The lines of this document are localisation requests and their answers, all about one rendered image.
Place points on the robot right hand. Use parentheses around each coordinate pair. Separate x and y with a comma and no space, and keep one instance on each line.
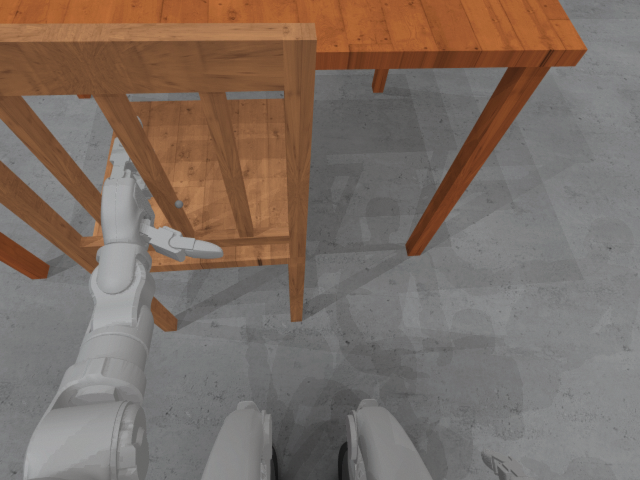
(507,468)

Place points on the robot left upper arm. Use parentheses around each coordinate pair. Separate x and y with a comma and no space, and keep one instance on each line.
(106,441)

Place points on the table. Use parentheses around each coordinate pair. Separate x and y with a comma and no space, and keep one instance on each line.
(527,36)

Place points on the chair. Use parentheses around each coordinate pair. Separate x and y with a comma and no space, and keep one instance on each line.
(240,167)

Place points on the left robot forearm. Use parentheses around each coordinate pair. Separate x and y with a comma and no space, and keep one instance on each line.
(112,357)

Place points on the robot right shin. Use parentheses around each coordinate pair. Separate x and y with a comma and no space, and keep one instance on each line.
(357,471)

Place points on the robot left thigh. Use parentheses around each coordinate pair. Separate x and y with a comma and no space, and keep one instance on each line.
(243,443)

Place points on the robot left hand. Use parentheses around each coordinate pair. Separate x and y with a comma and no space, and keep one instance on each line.
(124,204)

